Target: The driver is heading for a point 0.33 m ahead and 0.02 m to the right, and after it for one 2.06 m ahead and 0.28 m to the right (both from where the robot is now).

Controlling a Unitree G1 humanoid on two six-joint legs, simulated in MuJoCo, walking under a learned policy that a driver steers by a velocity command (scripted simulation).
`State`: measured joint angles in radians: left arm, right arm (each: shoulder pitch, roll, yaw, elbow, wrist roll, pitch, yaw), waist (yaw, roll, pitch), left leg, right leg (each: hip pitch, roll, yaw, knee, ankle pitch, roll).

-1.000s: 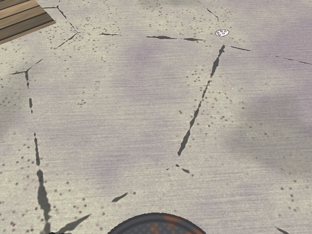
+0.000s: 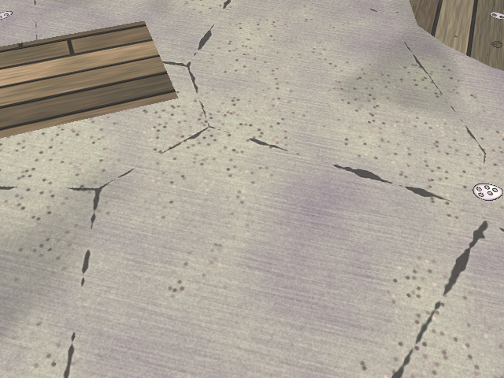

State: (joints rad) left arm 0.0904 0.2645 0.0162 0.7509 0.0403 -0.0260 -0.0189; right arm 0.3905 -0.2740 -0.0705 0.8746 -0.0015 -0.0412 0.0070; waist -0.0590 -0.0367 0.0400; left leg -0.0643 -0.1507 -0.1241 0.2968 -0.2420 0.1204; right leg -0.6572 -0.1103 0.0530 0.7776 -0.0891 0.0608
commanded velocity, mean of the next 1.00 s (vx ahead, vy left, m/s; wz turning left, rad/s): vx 0.19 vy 0.00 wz -0.17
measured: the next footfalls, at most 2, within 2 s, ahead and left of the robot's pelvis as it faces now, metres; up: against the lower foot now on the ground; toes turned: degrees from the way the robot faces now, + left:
right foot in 0.16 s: +0.27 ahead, -0.13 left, +0.00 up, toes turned +7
left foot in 0.60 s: +0.31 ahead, +0.06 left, +0.00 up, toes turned -5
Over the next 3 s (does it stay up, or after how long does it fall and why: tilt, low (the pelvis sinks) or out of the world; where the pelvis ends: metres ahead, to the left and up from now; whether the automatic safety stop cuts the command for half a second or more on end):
stays up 0.17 -0.05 0.00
